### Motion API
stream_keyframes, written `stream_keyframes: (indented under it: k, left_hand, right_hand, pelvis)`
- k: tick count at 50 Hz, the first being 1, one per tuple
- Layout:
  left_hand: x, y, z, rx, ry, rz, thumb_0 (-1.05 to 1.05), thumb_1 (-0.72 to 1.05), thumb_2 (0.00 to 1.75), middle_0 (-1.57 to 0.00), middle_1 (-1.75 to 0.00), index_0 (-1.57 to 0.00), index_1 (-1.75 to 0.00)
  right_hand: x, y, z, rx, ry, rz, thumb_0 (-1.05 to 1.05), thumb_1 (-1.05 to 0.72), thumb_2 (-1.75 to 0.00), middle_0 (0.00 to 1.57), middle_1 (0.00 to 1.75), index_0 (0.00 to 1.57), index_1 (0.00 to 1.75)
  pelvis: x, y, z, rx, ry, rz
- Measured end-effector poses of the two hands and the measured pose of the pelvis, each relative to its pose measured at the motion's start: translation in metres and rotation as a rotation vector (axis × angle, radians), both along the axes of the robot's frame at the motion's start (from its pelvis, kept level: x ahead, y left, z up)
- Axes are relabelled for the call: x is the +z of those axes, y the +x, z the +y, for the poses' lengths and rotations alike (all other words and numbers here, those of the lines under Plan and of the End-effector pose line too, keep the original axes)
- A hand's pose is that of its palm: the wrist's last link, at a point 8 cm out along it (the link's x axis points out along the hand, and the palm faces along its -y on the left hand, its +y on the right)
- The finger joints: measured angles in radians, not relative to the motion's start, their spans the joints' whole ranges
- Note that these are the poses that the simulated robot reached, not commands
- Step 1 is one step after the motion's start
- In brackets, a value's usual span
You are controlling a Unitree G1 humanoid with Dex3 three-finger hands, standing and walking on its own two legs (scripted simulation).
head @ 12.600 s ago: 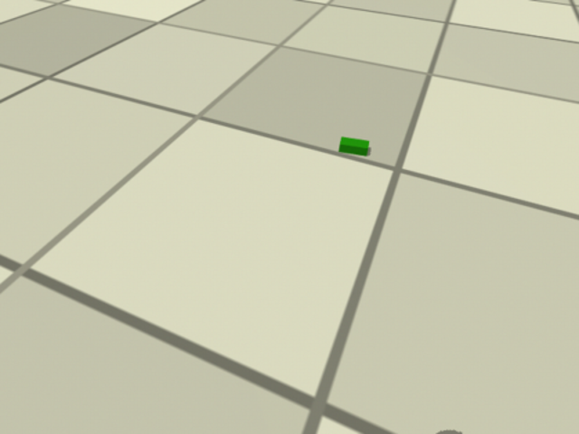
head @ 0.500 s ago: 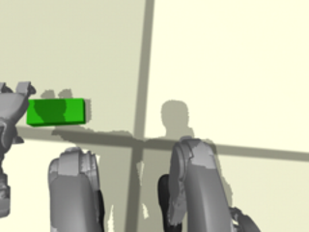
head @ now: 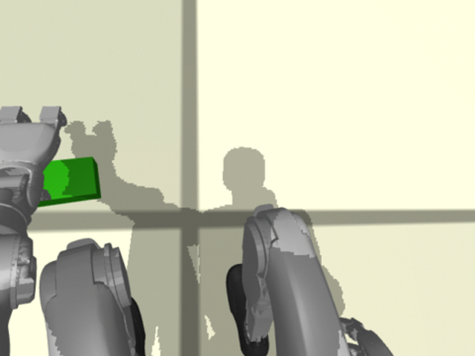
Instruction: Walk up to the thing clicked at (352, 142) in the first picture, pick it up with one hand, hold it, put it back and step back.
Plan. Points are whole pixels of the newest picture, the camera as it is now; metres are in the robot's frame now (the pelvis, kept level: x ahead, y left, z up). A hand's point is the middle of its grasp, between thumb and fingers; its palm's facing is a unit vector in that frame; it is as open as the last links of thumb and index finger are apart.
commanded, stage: approach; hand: left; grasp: from above
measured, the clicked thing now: (52, 183) +0.46 +0.27 -0.29
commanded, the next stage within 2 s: close in in 0.40 s
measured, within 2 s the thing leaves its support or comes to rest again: neither
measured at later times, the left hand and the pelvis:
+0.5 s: hand (5, 192) +0.42 +0.30 -0.17, palm faces -0.46 -0.03 -0.89, open 14.1 cm; pelvis +0.00 +0.00 +0.00, yaw +0 degrees
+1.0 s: hand (30, 182) +0.44 +0.28 -0.22, palm faces -0.50 -0.06 -0.86, open 14.2 cm; pelvis +0.00 +0.00 -0.01, yaw -2 degrees
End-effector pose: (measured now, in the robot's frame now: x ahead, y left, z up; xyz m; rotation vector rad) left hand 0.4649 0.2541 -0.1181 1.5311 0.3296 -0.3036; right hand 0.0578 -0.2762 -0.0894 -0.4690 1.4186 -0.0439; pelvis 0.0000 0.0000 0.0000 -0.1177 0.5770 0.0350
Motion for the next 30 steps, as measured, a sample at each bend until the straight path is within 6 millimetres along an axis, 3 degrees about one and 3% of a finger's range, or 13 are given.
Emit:
stream_keyframes:
  k: [7,11,15,19,23,30]
  left_hand:
    - [0.007,0.016,-0.008,0.058,0.044,0.024,0.0,-0.54,1.01,-0.08,-1.02,-0.08,-1.02]
    - [0.007,0.01,0.007,0.113,0.046,0.067,0.0,-0.55,1.02,-0.07,-1.02,-0.08,-1.02]
    - [0.001,-0.009,0.029,0.139,0.034,0.134,0.0,-0.54,1.01,-0.07,-1.03,-0.08,-1.02]
    - [-0.005,-0.03,0.045,0.1,0.011,0.158,0.0,-0.54,1.0,-0.07,-1.04,-0.08,-1.03]
    - [-0.001,-0.041,0.048,0.027,-0.011,0.101,0.0,-0.53,0.99,-0.08,-1.04,-0.09,-1.03]
    - [0.009,-0.028,0.041,0.003,0.006,0.031,0.0,-0.53,1.01,-0.09,-1.04,-0.1,-1.04]
  right_hand:
    - [0.0,-0.027,0.001,-0.053,0.029,0.034,0.0,-0.91,-0.89,0.2,0.3,0.2,0.3]
    - [-0.002,-0.038,0.004,-0.07,0.053,0.063,0.0,-0.91,-0.89,0.2,0.3,0.2,0.3]
    - [-0.004,-0.04,0.006,-0.062,0.062,0.083,0.01,-0.91,-0.89,0.2,0.3,0.21,0.3]
    - [-0.005,-0.034,0.007,-0.031,0.052,0.096,0.01,-0.91,-0.89,0.2,0.3,0.21,0.3]
    - [-0.003,-0.018,0.005,-0.006,0.028,0.08,0.01,-0.92,-0.89,0.2,0.3,0.21,0.3]
    - [0.006,0.021,0.004,0.05,-0.011,-0.027,0.01,-0.91,-0.89,0.2,0.3,0.21,0.3]
  pelvis:
    - [0.003,0.0,-0.001,-0.01,0.003,0.008]
    - [0.004,-0.001,-0.002,-0.012,0.004,-0.001]
    - [0.003,-0.003,-0.002,-0.009,0.001,-0.016]
    - [0.001,-0.004,-0.001,-0.002,-0.005,-0.026]
    - [0.0,-0.004,0.002,0.006,-0.011,-0.025]
    - [0.004,-0.003,0.005,0.014,-0.014,-0.013]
